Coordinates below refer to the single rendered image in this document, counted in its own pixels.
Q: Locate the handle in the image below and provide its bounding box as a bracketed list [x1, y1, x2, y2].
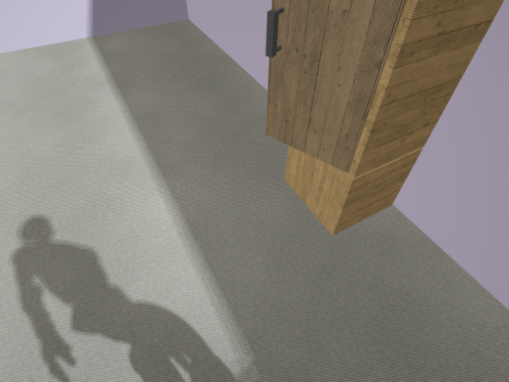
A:
[266, 7, 285, 58]

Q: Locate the cupboard door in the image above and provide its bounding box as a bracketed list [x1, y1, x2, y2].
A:
[266, 0, 406, 173]

